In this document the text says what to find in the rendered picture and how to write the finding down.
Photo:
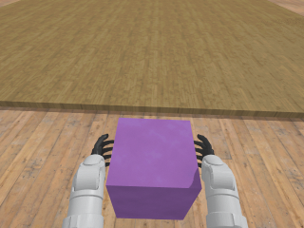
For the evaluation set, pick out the carton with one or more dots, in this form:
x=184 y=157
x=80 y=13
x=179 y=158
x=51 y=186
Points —
x=153 y=171

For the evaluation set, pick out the right robot hand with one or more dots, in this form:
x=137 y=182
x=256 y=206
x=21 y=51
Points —
x=206 y=148

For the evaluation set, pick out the right robot forearm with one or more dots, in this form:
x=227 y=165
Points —
x=221 y=193

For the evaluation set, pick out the left robot hand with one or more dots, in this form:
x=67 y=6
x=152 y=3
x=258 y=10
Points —
x=100 y=150

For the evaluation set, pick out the left robot forearm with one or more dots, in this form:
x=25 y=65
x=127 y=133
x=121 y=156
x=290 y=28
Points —
x=86 y=195

